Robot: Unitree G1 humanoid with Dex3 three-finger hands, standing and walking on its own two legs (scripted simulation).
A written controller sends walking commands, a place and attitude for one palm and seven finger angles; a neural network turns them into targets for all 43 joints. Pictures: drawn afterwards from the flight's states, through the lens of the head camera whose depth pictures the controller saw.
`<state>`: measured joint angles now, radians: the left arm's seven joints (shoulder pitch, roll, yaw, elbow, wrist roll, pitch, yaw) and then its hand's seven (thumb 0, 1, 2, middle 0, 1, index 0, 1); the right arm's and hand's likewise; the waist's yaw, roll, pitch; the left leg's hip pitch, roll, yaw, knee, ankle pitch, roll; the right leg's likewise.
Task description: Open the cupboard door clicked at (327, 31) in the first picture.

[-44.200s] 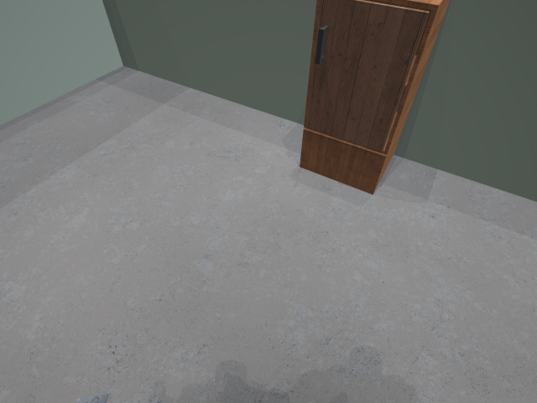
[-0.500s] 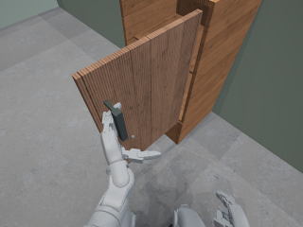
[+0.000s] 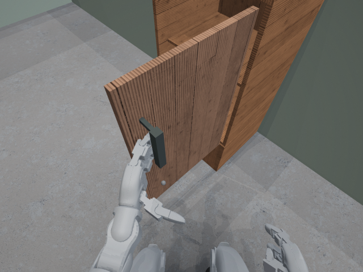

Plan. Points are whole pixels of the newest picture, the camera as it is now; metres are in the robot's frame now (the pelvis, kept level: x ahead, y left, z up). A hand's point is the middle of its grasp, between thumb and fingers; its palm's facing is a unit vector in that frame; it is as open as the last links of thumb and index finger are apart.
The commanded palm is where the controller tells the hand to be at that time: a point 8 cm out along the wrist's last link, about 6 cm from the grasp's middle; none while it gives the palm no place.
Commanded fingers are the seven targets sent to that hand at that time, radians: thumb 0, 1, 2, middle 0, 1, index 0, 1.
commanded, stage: slide the hand sideways off the handle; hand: left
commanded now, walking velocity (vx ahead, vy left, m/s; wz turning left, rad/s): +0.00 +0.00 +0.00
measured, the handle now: (153, 143) +0.38 +0.09 +0.05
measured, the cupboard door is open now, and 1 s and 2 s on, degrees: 88 88 88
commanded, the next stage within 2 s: draw the hand back to the body in 0.76 s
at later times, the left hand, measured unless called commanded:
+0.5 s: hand (137, 204) +0.25 +0.10 +0.04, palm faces -0.01 -1.00 -0.01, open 16.3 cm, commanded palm +0.22 +0.16 +0.04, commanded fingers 0.00 -0.50 0.30 -0.15 -0.30 -0.15 -0.30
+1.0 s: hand (123, 215) +0.22 +0.12 +0.05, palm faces -0.03 -1.00 -0.05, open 16.3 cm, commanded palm +0.19 +0.19 +0.07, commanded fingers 0.00 -0.50 0.30 -0.15 -0.30 -0.15 -0.30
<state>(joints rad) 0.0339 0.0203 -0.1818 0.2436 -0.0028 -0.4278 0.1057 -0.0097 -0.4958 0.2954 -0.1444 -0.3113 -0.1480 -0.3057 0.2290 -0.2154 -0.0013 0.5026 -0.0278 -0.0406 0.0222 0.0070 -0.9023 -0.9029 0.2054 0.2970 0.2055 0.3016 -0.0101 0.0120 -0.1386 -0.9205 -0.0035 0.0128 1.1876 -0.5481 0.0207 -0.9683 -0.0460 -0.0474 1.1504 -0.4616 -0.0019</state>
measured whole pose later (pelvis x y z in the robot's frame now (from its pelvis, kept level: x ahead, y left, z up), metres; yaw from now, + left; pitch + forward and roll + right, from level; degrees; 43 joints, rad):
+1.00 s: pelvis +0.01 -0.02 -0.01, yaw +1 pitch +16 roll -1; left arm 0.48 0.18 0.00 -0.22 -0.16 -0.34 -0.13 -0.01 -0.49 0.30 -0.15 -0.30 -0.15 -0.30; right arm 0.24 -0.21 0.00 0.43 0.01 -0.09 -0.05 0.01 -0.90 -0.90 0.21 0.30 0.21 0.30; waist 0.02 0.03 -0.15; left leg -0.95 0.02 -0.04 1.27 -0.61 -0.01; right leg -0.98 -0.03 -0.09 1.23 -0.52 -0.03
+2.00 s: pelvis +0.06 +0.00 +0.10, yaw +0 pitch -3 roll -1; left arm 0.50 0.34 0.29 -0.41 -0.04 -0.05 0.12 0.01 0.50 0.72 -0.20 -0.30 -0.20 -0.30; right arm 0.21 -0.22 0.05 0.61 -0.01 -0.14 -0.09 0.01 -0.90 -0.90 0.21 0.30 0.21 0.30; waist 0.07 0.07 0.00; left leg -0.09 0.00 0.00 0.46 -0.32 0.01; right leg -0.13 -0.02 -0.06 0.44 -0.25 0.01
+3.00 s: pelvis -0.01 +0.00 +0.10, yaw +0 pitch -1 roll +0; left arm 0.56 0.41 0.40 -0.48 -0.04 -0.16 0.14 0.02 0.89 0.89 -0.22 -0.30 -0.22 -0.30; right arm 0.18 -0.24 -0.01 0.58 0.01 -0.03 -0.11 0.01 -0.90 -0.90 0.21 0.30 0.21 0.30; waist 0.02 0.02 0.03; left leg -0.25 -0.01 0.02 0.48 -0.22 0.02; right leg -0.29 -0.03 -0.04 0.44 -0.13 0.01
